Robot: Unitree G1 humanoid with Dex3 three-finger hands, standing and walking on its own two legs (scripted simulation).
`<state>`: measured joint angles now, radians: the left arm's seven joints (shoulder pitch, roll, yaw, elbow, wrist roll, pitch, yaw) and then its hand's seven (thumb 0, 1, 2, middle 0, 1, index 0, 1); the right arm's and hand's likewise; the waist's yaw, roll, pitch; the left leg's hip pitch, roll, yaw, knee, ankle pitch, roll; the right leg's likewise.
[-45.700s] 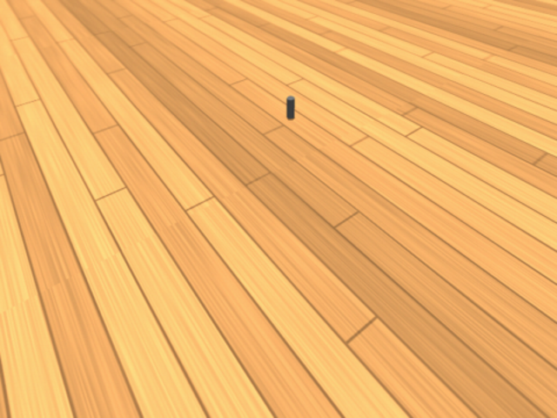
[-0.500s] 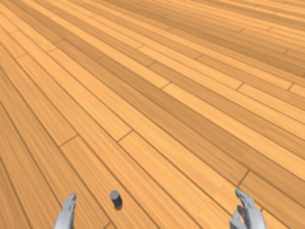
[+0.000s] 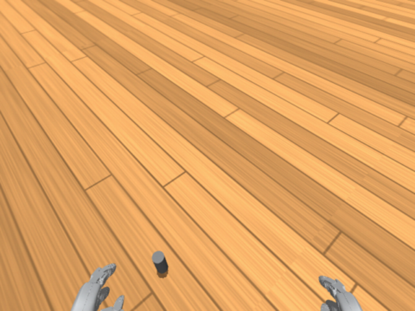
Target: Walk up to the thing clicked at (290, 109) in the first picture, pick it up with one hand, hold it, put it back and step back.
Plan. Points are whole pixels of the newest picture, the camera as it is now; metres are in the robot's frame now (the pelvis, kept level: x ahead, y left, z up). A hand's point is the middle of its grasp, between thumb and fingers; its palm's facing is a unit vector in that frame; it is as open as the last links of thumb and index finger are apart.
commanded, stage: stand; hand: left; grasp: from the side
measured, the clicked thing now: (160, 262) +0.43 +0.23 -0.66
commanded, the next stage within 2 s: none
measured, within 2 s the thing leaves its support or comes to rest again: neither
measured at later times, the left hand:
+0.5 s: hand out of the picture +0.04 +0.26 -0.12, palm faces -0.02 -0.94 -0.34, open 7.4 cm
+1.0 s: hand out of the picture +0.04 +0.25 -0.11, palm faces -0.03 -0.94 -0.35, open 7.4 cm
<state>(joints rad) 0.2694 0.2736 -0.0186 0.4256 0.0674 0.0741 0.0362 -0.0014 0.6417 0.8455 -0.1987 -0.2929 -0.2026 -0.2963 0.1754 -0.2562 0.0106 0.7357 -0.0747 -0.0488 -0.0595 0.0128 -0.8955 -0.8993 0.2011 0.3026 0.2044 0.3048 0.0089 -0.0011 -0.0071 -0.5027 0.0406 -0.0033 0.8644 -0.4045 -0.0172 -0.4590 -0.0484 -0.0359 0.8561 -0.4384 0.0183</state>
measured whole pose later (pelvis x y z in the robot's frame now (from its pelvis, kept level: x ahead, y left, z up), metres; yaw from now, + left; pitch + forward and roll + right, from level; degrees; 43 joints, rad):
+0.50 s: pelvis +0.00 +0.01 +0.04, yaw +0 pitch -4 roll +0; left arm 0.20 0.32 0.00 1.07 0.03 0.01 0.02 0.01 0.90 0.90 -0.20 -0.30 -0.20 -0.30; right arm 0.17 -0.30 -0.02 1.07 -0.03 0.00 0.00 0.01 -0.90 -0.90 0.20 0.30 0.20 0.30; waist 0.01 0.01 0.06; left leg -0.19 0.01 0.02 0.45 -0.20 0.00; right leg -0.15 -0.07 -0.04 0.45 -0.23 0.04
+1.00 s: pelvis +0.00 +0.00 +0.05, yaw +0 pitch -3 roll +0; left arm 0.14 0.33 0.00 1.16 0.03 -0.01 0.01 0.00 0.90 0.90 -0.20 -0.30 -0.20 -0.30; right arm 0.14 -0.33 -0.01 1.16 -0.02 0.00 0.00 0.01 -0.90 -0.90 0.20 0.30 0.20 0.30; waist 0.00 0.02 0.06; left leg -0.16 0.03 0.01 0.38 -0.16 -0.02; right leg -0.12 -0.05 -0.05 0.36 -0.19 0.03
